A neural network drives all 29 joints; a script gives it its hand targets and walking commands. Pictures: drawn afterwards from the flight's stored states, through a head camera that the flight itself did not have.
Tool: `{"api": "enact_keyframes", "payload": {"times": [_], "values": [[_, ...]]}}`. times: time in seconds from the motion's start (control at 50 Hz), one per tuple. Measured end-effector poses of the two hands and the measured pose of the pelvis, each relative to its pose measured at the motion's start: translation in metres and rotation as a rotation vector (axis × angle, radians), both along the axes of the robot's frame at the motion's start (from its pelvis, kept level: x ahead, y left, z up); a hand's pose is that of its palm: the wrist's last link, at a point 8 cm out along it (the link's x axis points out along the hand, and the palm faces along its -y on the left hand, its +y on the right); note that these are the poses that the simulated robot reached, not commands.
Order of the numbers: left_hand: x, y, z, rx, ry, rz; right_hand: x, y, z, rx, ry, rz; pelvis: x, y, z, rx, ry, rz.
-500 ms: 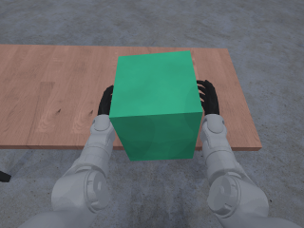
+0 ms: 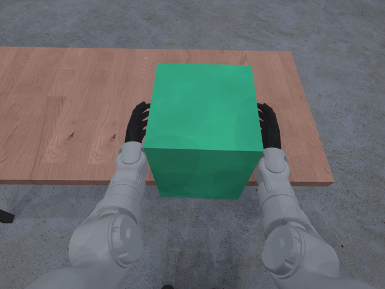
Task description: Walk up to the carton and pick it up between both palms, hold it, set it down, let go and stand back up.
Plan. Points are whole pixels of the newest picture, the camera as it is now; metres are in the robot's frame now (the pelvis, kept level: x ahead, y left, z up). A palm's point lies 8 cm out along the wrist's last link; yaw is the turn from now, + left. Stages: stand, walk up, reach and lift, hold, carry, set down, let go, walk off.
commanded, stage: set down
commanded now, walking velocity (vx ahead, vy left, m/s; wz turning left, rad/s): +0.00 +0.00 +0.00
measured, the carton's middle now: (201, 137) +0.43 +0.00 +0.00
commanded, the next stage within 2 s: none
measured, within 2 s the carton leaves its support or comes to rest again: neither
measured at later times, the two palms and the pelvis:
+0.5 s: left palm (136, 138) +0.41 +0.15 +0.02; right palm (269, 142) +0.40 -0.14 +0.03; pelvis +0.00 +0.00 +0.00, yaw +0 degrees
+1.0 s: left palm (124, 127) +0.43 +0.17 +0.04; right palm (272, 134) +0.42 -0.15 +0.04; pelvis -0.01 +0.00 -0.01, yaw -1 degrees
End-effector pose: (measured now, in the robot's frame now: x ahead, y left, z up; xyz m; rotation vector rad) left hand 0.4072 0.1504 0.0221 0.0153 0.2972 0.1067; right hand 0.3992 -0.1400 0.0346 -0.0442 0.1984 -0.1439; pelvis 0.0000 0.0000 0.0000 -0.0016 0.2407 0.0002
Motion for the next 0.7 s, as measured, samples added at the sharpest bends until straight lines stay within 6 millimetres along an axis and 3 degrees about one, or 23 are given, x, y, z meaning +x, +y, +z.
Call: {"api": "enact_keyframes", "payload": {"times": [0.7], "values": [[0.0030, -0.0013, -0.0027, 0.012, -0.021, -0.002, 0.0014, -0.0030, -0.0030, 0.006, 0.024, 0.014, -0.0042, -0.0009, -0.0022, -0.001, 0.017, -0.014]]}}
